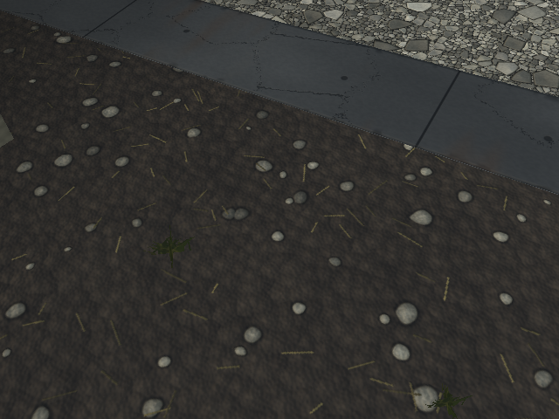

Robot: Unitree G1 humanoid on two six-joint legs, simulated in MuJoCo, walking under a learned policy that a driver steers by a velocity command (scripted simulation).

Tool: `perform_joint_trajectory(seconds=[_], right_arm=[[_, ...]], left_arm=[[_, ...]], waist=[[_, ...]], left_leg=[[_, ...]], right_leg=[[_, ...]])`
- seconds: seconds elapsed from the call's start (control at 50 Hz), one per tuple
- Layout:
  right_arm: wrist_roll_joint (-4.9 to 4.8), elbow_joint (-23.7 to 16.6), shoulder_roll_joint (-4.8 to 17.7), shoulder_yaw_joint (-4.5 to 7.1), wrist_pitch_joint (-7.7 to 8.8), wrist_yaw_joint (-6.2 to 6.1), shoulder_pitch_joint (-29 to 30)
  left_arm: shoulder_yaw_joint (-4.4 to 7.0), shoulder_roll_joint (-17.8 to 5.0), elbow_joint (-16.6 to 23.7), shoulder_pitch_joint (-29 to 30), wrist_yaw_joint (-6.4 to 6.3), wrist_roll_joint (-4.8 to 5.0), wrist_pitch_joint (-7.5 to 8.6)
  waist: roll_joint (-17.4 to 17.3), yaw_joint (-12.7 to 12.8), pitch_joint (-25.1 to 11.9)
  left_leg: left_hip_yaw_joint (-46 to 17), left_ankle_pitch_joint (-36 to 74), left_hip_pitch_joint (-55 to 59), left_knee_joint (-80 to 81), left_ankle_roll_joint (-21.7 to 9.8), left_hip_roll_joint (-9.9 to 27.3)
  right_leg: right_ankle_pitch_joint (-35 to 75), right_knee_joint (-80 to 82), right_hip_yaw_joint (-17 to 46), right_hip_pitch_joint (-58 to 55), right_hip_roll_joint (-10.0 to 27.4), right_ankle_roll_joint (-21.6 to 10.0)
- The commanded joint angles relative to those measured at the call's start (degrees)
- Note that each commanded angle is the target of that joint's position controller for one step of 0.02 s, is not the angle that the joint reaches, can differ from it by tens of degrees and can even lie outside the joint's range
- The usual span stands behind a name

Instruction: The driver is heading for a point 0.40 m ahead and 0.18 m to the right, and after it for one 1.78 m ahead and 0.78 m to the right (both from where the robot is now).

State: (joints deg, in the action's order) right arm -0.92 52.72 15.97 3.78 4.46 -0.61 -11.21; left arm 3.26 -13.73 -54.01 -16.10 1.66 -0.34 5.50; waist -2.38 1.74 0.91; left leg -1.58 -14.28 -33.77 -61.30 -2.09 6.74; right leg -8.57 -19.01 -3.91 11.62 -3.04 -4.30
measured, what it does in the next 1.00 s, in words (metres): walks ahead, turning right: left foot, then right foot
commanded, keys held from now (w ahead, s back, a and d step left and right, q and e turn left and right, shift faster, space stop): w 0.02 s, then w+e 0.98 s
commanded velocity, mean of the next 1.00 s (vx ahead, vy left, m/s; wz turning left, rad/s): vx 0.50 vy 0.00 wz -0.45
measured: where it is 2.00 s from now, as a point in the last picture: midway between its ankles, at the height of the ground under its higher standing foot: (440, 253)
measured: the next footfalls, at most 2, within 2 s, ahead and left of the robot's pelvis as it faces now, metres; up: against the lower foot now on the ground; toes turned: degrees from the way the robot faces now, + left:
left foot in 0.32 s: +0.36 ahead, +0.15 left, +0.00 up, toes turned -6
right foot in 0.84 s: +0.55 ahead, -0.18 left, +0.00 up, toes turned -28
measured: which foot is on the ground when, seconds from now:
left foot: up 0.00-0.30, down 0.32-0.84, up 0.86-1.00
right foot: down 0.00-0.32, up 0.34-0.82, down 0.84-1.00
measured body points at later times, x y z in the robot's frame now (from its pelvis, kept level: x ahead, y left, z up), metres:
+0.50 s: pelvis +0.28 +0.05 +0.00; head +0.30 +0.06 +0.45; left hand +0.40 +0.32 -0.14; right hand +0.32 -0.23 -0.12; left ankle +0.32 +0.15 -0.75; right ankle +0.22 -0.09 -0.66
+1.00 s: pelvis +0.50 -0.09 -0.01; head +0.53 -0.12 +0.44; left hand +0.73 +0.11 -0.12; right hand +0.49 -0.40 -0.13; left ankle +0.54 +0.09 -0.65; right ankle +0.51 -0.17 -0.75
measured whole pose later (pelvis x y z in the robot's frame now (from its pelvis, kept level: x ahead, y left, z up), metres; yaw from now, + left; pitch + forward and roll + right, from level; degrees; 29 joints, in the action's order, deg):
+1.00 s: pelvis +0.50 -0.09 -0.01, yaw -30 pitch +1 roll +1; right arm -0.5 48.2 16.6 4.1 6.8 -0.2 -8.0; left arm 5.0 -15.5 -44.3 -14.1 1.8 0.6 2.8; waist -1.1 0.7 3.6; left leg -1.8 -20.6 -27.4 -66.6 0.2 5.0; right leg -10.1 -27.5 -0.1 18.6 -4.8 -5.8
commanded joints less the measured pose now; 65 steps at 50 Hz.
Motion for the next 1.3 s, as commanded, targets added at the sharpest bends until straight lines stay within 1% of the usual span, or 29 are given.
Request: perform_joint_trajectory(seconds=[0.02, 0.1, 0.2, 0.26, 0.3, 0.32, 0.34, 0.36, 0.38, 0.42, 0.46, 0.5, 0.64, 0.74, 0.78, 0.8, 0.82, 0.84, 0.86, 0.88, 0.9, 0.92, 0.94, 0.96, 0.98, 1.04, 1.16, 1.24, 1.3], right_arm=[[0.65, -2.80, 2.88, 0.90, -0.30, -0.27, -0.42], [0.73, -5.58, 1.61, 0.53, 0.51, 0.25, 8.35], [-0.06, -8.28, 1.86, -0.04, 1.67, 1.68, 16.48], [-0.24, -8.44, 4.58, 0.69, 2.58, 2.14, 14.23], [0.09, -5.33, 8.17, 2.56, 3.01, 1.59, 2.51], [1.17, -3.92, 12.09, 3.63, 3.14, 1.05, -7.68], [1.35, -2.71, 16.35, 4.65, 2.42, 1.12, -11.53], [1.20, -3.47, 10.28, 2.99, 2.28, 1.19, -10.86], [0.99, -4.22, 6.78, 1.97, 2.30, 1.00, -6.84], [1.33, -4.49, 3.95, 1.09, 2.14, 1.06, -0.49], [1.85, -3.98, 2.98, 0.93, 2.33, 1.03, 1.57], [1.67, -3.32, 4.11, 1.44, 2.68, 0.78, 1.46], [1.43, -2.20, 7.63, 2.65, 1.97, -0.50, -0.89], [0.02, -1.12, 9.93, 3.49, 0.32, -0.56, -4.76], [-0.53, -1.39, 11.43, 3.94, -0.44, -0.61, -4.06], [-0.82, -1.67, 12.23, 4.16, -0.90, -0.67, -3.39], [-1.14, -2.03, 12.32, 4.08, -1.42, -0.68, -2.13], [-0.32, -2.51, 10.75, 3.41, -1.40, -0.81, -2.99], [2.36, -5.80, 2.92, 1.03, -0.37, -0.43, -6.18], [0.67, -7.24, 3.70, 0.42, 2.27, 0.22, -4.05], [-1.81, -8.91, 7.29, 1.32, 3.75, 0.77, 2.61], [-1.67, -9.00, 6.93, 1.07, 4.54, 0.74, 3.59], [-0.12, -7.97, 7.10, 1.35, 4.66, 0.25, 3.10], [0.70, -7.48, 8.00, 1.94, 4.07, 0.06, 2.17], [0.82, -7.50, 8.09, 2.16, 3.21, 0.21, 1.56], [1.71, -8.67, 5.72, 1.77, 1.63, 0.11, 3.72], [1.05, -11.38, 2.79, 0.16, 1.94, 1.44, 14.15], [0.56, -13.31, 4.54, 0.21, 2.63, 2.40, 18.19], [0.56, -13.55, 5.82, 0.50, 3.23, 2.91, 16.61]], left_arm=[[1.69, -8.51, 2.40, 0.69, -0.96, 0.10, 0.97], [1.63, -8.79, 1.07, -3.24, -1.82, 0.92, 0.22], [2.01, -9.30, -0.71, -7.99, -2.42, 1.71, -0.88], [2.73, -10.36, -0.58, -7.07, -2.90, 1.82, -1.65], [2.38, -9.13, 0.43, -5.27, -2.81, 1.54, -2.01], [1.30, -6.15, 2.42, -4.55, -2.68, 0.66, -2.05], [-0.51, 0.79, 3.81, -11.82, -2.54, 1.45, -1.06], [0.70, -4.96, 3.15, -10.44, -2.51, 2.50, -0.47], [1.81, -8.72, 4.39, -5.68, -2.55, 3.28, -0.37], [2.27, -7.73, 5.11, -1.78, -2.90, 2.42, -0.90], [2.50, -5.31, 5.47, -2.91, -2.53, 2.45, -2.31], [2.42, -3.83, 6.74, -1.60, -2.36, 2.39, -3.48], [1.75, -3.21, 11.16, 9.12, -0.43, 1.59, -3.52], [1.43, -3.99, 15.08, 16.35, 1.16, 1.61, -3.78], [2.12, -5.56, 15.88, 15.09, 1.50, 1.56, -3.96], [2.91, -6.92, 15.42, 11.58, 1.46, 1.60, -4.09], [4.34, -9.06, 13.40, 3.54, 1.28, 1.83, -4.10], [6.66, -13.57, 10.36, -6.84, 0.33, 1.99, -4.43], [8.07, -21.08, 9.85, -8.10, -0.55, 2.53, -4.46], [6.81, -19.44, 12.37, -8.79, -0.08, 1.65, -3.29], [5.42, -14.92, 11.91, -7.74, 0.35, 1.10, -2.31], [4.84, -12.94, 11.98, -5.24, 0.27, 1.28, -1.70], [4.19, -10.79, 12.90, -0.57, 0.16, 1.38, -1.55], [3.48, -8.90, 13.97, 2.73, -0.03, 0.95, -1.51], [3.26, -8.57, 14.63, 3.87, -0.26, 0.56, -1.47], [3.72, -10.61, 14.24, 1.87, -1.37, 1.13, -1.06], [3.31, -9.98, 11.95, -3.19, -2.51, 1.20, -1.27], [3.22, -10.14, 9.67, -6.89, -2.42, 1.37, -1.44], [3.44, -10.92, 8.82, -7.60, -2.84, 1.17, -2.24]], waist=[[5.24, -1.90, 0.28], [5.33, 0.41, 1.91], [5.87, 2.70, 3.57], [7.69, 0.09, 2.19], [7.34, -5.78, -4.82], [2.23, -9.57, -14.12], [-15.03, -6.28, -22.03], [-12.43, -7.37, -21.58], [-8.27, -7.30, -13.35], [-2.93, -4.58, -5.15], [-4.86, -2.03, -2.67], [-3.37, -1.35, -0.96], [-0.51, -3.58, 2.20], [-0.52, -5.39, 4.54], [-1.89, -3.48, 2.84], [-2.75, -1.13, 0.19], [-1.93, 3.67, -3.90], [1.26, 7.89, -9.39], [17.34, 3.02, -11.89], [14.40, 3.63, -21.60], [9.01, 5.46, -15.46], [7.21, 3.75, -10.53], [3.88, 1.08, -7.39], [4.36, -1.16, -5.87], [5.00, -2.33, -5.37], [3.84, -2.63, -3.51], [7.03, 1.97, 0.00], [7.09, 3.69, 1.91], [8.49, 2.42, 1.84]], left_leg=[[-1.67, 8.00, -5.65, 6.65, 1.41, 2.58], [-0.22, 18.73, -4.13, 21.64, 2.52, -0.05], [-0.28, 18.71, -1.74, 31.53, 2.82, -2.82], [-0.94, 13.67, 4.24, 34.57, 1.52, -3.75], [0.46, 11.42, 21.36, 35.80, -1.01, -4.74], [-8.45, 10.26, 38.41, 33.42, -4.52, 4.56], [-33.04, 0.52, 57.73, 38.61, -12.69, 18.32], [-38.67, -7.22, 55.82, 43.02, -12.22, 17.56], [-29.32, -6.93, 48.68, 43.85, -9.45, 15.73], [-17.01, 1.70, 34.22, 47.19, -7.45, 11.60], [-9.93, 5.27, 27.21, 50.68, -7.12, 9.56], [-5.52, 8.88, 25.14, 53.01, -8.14, 9.80], [7.85, 15.21, 27.69, 54.79, -7.11, 8.52], [11.64, 18.43, 35.92, 51.46, -5.60, 10.95], [13.36, 33.05, 38.24, 45.54, -4.47, 11.38], [14.40, 43.14, 38.44, 39.36, -3.78, 10.99], [16.26, 48.59, 36.20, 28.43, -2.37, 9.10], [16.91, 40.01, 25.61, 12.90, 0.31, 6.78], [15.48, -7.05, 0.13, -8.63, 4.30, -2.47], [0.05, -21.40, -9.06, -18.38, 4.20, -8.07], [-2.69, -16.41, -15.17, -19.39, 2.62, -5.36], [-2.46, -11.30, -14.94, -15.36, 1.24, -2.88], [-2.83, -7.50, -10.75, -10.32, 1.21, -0.63], [-3.18, -5.20, -5.93, -6.37, 1.35, 0.75], [-3.30, -3.92, -2.86, -4.23, 1.73, 1.06], [-1.90, 0.91, -1.76, 4.35, 4.08, -0.14], [-0.04, 22.41, 2.65, 26.96, 4.73, -3.61], [-0.62, 19.92, -0.15, 31.76, 2.62, -4.02], [0.29, 12.70, 0.76, 33.81, 0.26, -4.88]], right_leg=[[9.88, 12.52, 12.66, -2.30, 15.89, -9.34], [9.92, 12.41, 9.96, -3.02, 13.13, -7.50], [7.72, 8.45, 12.45, -7.83, 14.90, -7.21], [10.20, 3.76, 15.54, -10.29, 16.81, -5.74], [19.07, -8.65, 13.57, -7.39, 12.74, -3.40], [9.24, -25.59, 10.41, 2.42, 8.30, -1.28], [-20.62, -45.35, 5.57, 24.50, -0.33, 2.41], [-25.37, -53.77, 12.04, 30.11, 2.59, 2.17], [-20.79, -55.57, 11.67, 33.24, 5.07, 1.59], [-12.61, -51.81, 10.01, 29.66, 9.29, 1.74], [-9.39, -48.88, 9.89, 24.84, 11.41, 1.77], [-7.12, -46.72, 9.44, 25.72, 12.06, 2.19], [9.15, -27.52, 5.97, 27.05, 11.08, 2.98], [4.66, -19.71, 2.08, 27.33, 9.39, 0.93], [-1.02, -18.63, -0.69, 22.81, 6.65, -1.08], [-3.54, -18.39, -2.63, 17.27, 4.20, -2.34], [-1.36, -14.87, -4.29, 6.53, 1.07, -4.17], [0.53, -13.37, -0.16, -10.84, 0.89, -6.60], [-4.95, -9.04, 29.00, -28.19, 15.75, -15.10], [-13.76, 1.53, 52.53, -34.54, 22.74, -21.05], [-9.60, 3.59, 46.16, -32.20, 21.72, -17.52], [-4.97, 2.67, 38.07, -25.28, 19.41, -15.42], [0.13, 2.50, 31.94, -16.93, 16.97, -13.49], [5.20, 3.47, 27.75, -10.39, 15.19, -12.51], [7.34, 4.80, 26.48, -6.66, 14.39, -12.41], [12.60, 6.76, 22.21, -1.71, 12.70, -12.62], [6.30, 7.65, 15.95, 1.11, 9.34, -8.25], [6.58, 4.28, 19.12, -6.56, 12.94, -8.07], [14.52, 0.52, 21.18, -12.47, 15.38, -7.06]])
Keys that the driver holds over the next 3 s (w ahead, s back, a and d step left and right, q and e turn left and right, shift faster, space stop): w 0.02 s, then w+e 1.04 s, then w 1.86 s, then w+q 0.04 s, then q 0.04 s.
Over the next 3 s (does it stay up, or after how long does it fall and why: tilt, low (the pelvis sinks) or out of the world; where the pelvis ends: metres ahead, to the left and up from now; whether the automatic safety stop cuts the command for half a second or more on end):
stays up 1.42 -0.75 -0.02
